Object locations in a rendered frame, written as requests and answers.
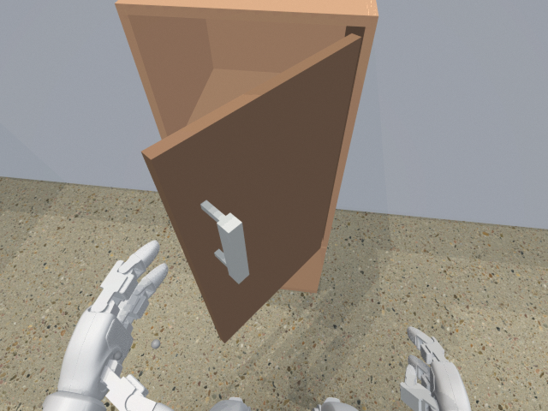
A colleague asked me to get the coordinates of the left robot hand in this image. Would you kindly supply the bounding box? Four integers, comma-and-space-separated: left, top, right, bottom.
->
57, 240, 174, 411

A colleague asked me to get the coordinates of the robot left forearm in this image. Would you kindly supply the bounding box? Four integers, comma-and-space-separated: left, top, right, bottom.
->
42, 391, 106, 411

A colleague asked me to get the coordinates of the right robot hand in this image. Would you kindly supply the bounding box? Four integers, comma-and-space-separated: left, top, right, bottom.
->
400, 326, 471, 411

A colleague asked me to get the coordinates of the cupboard door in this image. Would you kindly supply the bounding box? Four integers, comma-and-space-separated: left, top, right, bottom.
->
141, 33, 361, 343

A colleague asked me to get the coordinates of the handle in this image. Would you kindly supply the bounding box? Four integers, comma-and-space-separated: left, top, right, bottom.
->
200, 200, 249, 284

